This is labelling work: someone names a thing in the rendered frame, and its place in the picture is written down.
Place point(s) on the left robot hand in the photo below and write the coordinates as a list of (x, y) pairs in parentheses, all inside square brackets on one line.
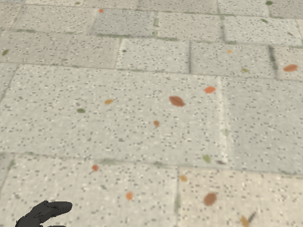
[(43, 212)]

